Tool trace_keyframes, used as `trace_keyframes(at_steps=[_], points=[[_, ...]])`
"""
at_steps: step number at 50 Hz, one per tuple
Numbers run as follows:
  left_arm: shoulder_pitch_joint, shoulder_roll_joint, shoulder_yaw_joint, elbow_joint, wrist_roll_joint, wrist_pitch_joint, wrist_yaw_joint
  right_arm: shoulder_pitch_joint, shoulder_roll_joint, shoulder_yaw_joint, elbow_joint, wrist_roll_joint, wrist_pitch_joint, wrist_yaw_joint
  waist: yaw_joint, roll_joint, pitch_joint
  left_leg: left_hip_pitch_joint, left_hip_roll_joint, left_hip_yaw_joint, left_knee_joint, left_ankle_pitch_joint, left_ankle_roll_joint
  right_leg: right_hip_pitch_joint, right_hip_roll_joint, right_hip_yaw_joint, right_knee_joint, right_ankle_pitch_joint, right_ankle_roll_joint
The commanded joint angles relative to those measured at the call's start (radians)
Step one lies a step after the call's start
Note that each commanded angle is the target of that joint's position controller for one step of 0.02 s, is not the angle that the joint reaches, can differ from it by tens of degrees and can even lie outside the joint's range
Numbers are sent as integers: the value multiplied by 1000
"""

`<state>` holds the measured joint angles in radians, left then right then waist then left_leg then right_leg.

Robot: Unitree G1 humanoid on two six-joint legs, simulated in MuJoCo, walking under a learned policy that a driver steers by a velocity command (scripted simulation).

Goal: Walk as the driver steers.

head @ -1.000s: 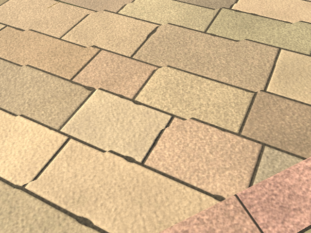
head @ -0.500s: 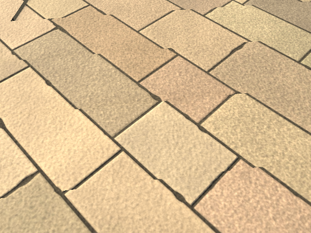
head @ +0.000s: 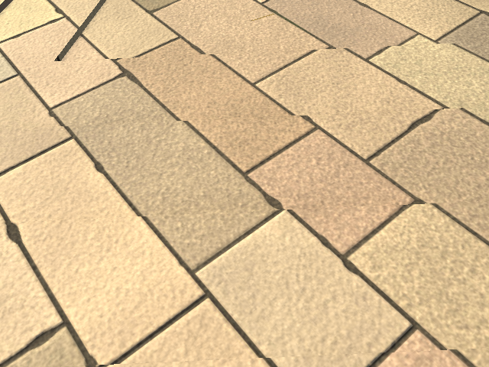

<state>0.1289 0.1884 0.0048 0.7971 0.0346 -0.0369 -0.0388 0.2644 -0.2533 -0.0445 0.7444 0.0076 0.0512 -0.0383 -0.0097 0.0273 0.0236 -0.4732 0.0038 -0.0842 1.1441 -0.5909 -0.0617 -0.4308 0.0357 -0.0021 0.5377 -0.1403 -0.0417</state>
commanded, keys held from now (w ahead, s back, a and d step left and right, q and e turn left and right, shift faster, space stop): no key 0.12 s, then w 0.44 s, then no key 0.44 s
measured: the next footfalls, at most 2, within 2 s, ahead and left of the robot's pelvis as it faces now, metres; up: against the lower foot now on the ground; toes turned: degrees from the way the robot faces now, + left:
left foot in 0.08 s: +0.03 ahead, +0.17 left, +0.04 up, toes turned -1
left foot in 0.86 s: +0.40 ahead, +0.13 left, +0.00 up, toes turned -2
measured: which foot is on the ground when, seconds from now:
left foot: up 0.00-0.06, down 0.08-0.54, up 0.56-0.84, down 0.86-1.00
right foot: down 0.00-0.86, up 0.88-1.00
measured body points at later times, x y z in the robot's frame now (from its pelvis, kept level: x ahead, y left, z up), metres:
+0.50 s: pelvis +0.10 +0.02 +0.02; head +0.10 +0.02 +0.47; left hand +0.24 +0.27 -0.10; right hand +0.08 -0.24 -0.12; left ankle +0.00 +0.17 -0.69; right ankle +0.11 -0.08 -0.71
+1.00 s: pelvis +0.27 +0.04 +0.00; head +0.29 +0.06 +0.45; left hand +0.31 +0.31 -0.15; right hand +0.41 -0.20 -0.11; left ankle +0.36 +0.13 -0.73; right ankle +0.19 -0.09 -0.68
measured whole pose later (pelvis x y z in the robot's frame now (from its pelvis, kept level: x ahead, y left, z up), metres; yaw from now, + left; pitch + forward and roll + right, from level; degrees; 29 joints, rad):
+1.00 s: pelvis +0.27 +0.04 +0.00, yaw -2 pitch +1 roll -1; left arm 0.24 0.26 0.05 0.98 -0.01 0.01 0.03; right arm 0.10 -0.20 -0.04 0.86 -0.01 -0.05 0.00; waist 0.03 -0.03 0.04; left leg -0.41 -0.02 0.02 0.51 -0.13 0.05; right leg -0.33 -0.01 0.03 0.94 -0.56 0.04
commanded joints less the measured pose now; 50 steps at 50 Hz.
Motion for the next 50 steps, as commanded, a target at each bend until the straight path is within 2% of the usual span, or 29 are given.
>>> trace_keyframes(at_steps=[1,5,6,7,10,14,16,18,20,22,24,26,27,28,29,30,31,32,34,36,38,41,42,43,44,45,47,48,50], points=[[-69,169,43,-72,4,-1,24,91,-74,-27,-27,-17,-1,-19,-24,-178,-129,117,50,24,-158,147,-4,39,-221,226,-243,66,-143],[-20,102,26,-28,-18,9,30,144,-32,-18,35,-19,-21,-11,-46,-169,-153,283,24,76,-490,343,15,66,-183,165,-181,-30,-102],[6,87,25,-41,-24,17,29,91,-82,-32,45,-22,-28,-11,7,-22,-80,159,37,18,-544,277,45,106,-117,88,-176,-178,-35],[12,111,32,-26,-23,22,28,45,-59,-33,49,-26,-38,-11,13,1,-36,102,23,24,-569,175,57,127,-96,71,-150,-287,1],[58,165,57,-6,-35,30,40,41,-42,-42,66,-11,-70,-15,9,-96,1,91,-18,99,-499,140,51,130,-116,134,-188,-453,-38],[65,166,70,1,-56,19,48,95,-16,-50,109,9,-117,-7,-11,-154,35,94,-10,131,-479,174,84,135,-193,254,-269,-551,-109],[30,146,68,-10,-60,10,48,123,-13,-55,135,10,-138,1,-29,-131,45,143,4,108,-557,168,112,116,-155,199,-233,-502,-91],[21,114,62,-18,-66,-6,47,138,-53,-68,155,11,-157,6,-21,-7,61,158,62,-16,-673,90,152,103,-69,80,-78,-381,-56],[-29,92,57,-41,-71,-38,39,175,-122,-86,168,18,-172,12,-29,139,97,285,227,-290,-769,120,246,-90,-25,-1,124,-185,-34],[-132,84,53,-69,-75,-68,23,198,-109,-80,173,19,-176,14,-60,123,136,349,319,-419,-780,262,294,-226,-44,26,149,-245,-47],[-115,68,48,-55,-80,-84,6,171,-112,-76,169,23,-168,23,-32,119,125,297,292,-356,-776,345,258,-89,-38,7,16,-272,-63],[129,121,85,55,-75,-77,6,69,-132,-76,146,18,-151,23,89,113,22,47,154,-155,-647,486,181,431,6,-19,-116,2,-75],[296,183,110,103,-61,-68,12,10,-108,-69,118,19,-157,23,169,23,-41,-87,93,-46,-405,600,135,619,-94,107,-145,-25,-115],[419,264,121,119,-31,-63,15,-31,-34,-51,74,15,-173,18,185,-233,-106,-243,-3,77,13,323,90,754,-319,431,-220,114,-208],[402,254,111,121,-20,-60,17,-1,-56,-56,57,26,-187,10,151,-278,-80,-362,-23,14,119,49,78,726,-430,612,-240,259,-325],[345,190,93,111,-22,-60,26,-1,-75,-60,68,38,-186,9,124,-190,-12,-440,38,-19,189,49,75,705,-417,532,-198,345,-321],[304,143,79,102,-27,-56,31,-11,-69,-57,73,34,-181,13,111,-137,-4,-434,62,-15,152,117,78,659,-368,410,-202,426,-276],[248,156,77,91,-33,-48,35,-17,-51,-56,77,21,-172,12,78,-86,9,-403,85,9,75,170,69,588,-330,336,-216,453,-230],[175,156,70,81,-38,-28,46,-32,-20,-49,71,10,-154,19,37,-82,27,-280,100,47,-156,217,48,438,-294,238,-250,521,-182],[128,196,77,79,-29,-15,60,-54,32,-26,68,3,-143,27,19,-111,-2,-71,58,93,-379,321,31,289,-234,128,-250,595,-155],[136,239,90,93,-37,-9,63,-62,-12,-33,69,3,-138,34,15,-143,-61,75,7,118,-485,501,36,252,-217,96,-246,605,-138],[108,201,80,117,-62,-15,62,-25,-58,-47,90,-13,-133,35,-39,-118,-90,269,-23,104,-623,703,87,212,-188,74,-170,516,-88],[109,182,75,126,-59,-18,60,14,-83,-57,105,-22,-129,30,-61,-103,-103,346,-22,92,-646,740,110,199,-160,66,-106,480,-63],[140,154,67,133,-42,-21,57,46,-139,-70,106,-29,-128,22,-66,-25,-135,447,67,11,-658,1026,140,161,-98,24,15,309,-11],[262,89,48,148,-20,-20,58,55,-186,-70,93,-44,-121,14,-14,165,-241,597,285,-213,-651,1265,275,70,-6,-11,267,-185,49],[305,73,42,167,-28,-6,57,58,-121,-47,102,-37,-115,23,-11,228,-308,578,363,-348,-708,1160,367,44,-1,61,415,-523,74],[246,141,60,163,-53,31,64,-53,-100,-35,88,-10,-109,41,6,123,-180,420,307,-314,-784,710,328,-53,-51,68,530,-517,83],[214,150,66,165,-50,50,72,-114,-89,-28,75,-12,-107,44,13,78,-131,329,280,-283,-824,579,303,-55,-73,63,518,-466,87],[203,130,65,167,-40,74,82,-212,-83,-23,66,-29,-99,41,50,98,-87,161,219,-189,-881,438,255,55,-98,52,393,-376,91]])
